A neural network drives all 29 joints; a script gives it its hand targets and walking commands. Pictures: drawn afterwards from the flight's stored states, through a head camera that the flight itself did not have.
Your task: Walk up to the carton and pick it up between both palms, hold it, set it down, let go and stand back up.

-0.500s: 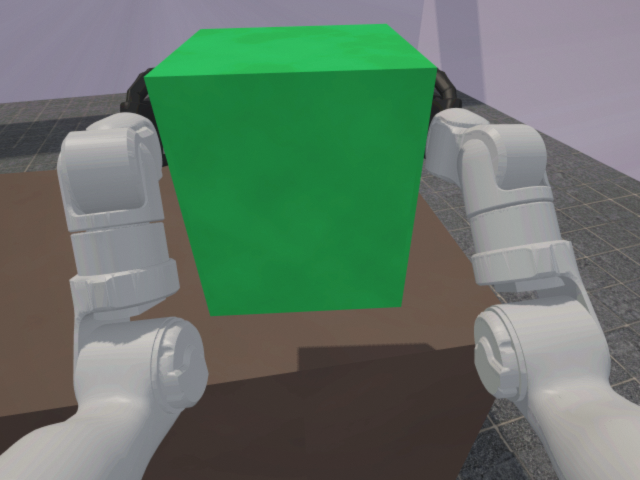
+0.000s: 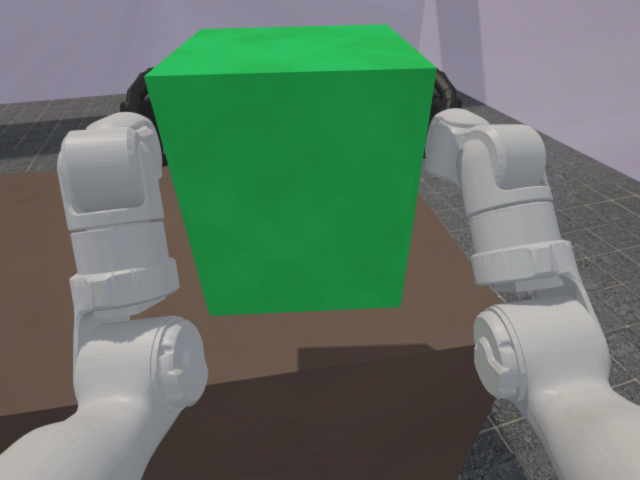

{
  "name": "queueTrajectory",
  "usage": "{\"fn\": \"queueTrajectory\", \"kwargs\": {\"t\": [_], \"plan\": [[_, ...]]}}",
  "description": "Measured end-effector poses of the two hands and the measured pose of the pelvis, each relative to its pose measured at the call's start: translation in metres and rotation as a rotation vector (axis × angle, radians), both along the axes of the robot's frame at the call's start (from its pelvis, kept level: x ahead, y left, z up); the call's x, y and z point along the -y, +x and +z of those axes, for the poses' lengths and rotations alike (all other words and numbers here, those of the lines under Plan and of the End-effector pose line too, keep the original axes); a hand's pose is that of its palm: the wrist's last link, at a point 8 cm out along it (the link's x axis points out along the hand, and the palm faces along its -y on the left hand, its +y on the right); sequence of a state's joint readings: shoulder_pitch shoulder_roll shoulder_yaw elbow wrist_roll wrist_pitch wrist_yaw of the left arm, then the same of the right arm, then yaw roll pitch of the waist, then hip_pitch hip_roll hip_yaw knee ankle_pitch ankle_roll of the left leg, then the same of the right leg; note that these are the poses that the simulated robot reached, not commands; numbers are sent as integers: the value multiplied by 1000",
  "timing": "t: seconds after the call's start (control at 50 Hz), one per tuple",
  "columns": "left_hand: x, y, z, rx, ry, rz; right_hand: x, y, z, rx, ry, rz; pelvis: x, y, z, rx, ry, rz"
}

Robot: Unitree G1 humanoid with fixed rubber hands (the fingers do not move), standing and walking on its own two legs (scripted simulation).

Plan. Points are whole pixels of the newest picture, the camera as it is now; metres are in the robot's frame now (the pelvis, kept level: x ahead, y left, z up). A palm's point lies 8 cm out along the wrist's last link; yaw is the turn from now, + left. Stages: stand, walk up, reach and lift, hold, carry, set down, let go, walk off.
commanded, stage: hold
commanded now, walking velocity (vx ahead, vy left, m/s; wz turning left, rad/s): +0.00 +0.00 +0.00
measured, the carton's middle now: (299, 167) +0.38 +0.01 +0.28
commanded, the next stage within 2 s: none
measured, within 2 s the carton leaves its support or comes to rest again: neither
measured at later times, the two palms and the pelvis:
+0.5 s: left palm (144, 138) +0.36 +0.16 +0.33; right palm (441, 132) +0.37 -0.14 +0.32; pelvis +0.00 +0.00 +0.00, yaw +0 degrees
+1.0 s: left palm (144, 138) +0.35 +0.16 +0.33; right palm (441, 132) +0.37 -0.14 +0.32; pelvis +0.00 +0.00 +0.00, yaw +0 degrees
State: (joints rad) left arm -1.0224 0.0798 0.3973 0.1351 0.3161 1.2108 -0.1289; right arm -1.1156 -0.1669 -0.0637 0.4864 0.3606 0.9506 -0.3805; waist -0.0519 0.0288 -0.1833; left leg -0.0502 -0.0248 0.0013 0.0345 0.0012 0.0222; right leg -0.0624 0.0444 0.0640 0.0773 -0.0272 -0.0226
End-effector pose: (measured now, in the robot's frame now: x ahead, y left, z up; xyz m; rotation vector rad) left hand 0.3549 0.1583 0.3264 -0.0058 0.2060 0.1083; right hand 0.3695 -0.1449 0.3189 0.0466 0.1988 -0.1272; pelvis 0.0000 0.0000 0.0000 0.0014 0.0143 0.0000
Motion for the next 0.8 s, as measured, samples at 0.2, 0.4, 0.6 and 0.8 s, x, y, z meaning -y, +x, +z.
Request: {"fn": "queueTrajectory", "kwargs": {"t": [0.2, 0.4, 0.6, 0.8], "plan": [[-1, 0, 0, 0, 0, -1, -1, 0, 0, 0, 0, -1, -1, 0, 0, 0, 0, 0], [-1, 0, -1, 0, 1, -1, -1, 0, 0, 0, 1, -1, -1, 0, 0, 0, 0, 0], [0, 0, -1, 0, 1, 0, 0, 0, 0, 0, 0, -1, -1, 0, 0, 0, 0, 0], [0, 0, 0, 0, 0, 0, 0, 0, 0, 0, 0, 0, 0, 0, 0, 1, 0, 0]]}}
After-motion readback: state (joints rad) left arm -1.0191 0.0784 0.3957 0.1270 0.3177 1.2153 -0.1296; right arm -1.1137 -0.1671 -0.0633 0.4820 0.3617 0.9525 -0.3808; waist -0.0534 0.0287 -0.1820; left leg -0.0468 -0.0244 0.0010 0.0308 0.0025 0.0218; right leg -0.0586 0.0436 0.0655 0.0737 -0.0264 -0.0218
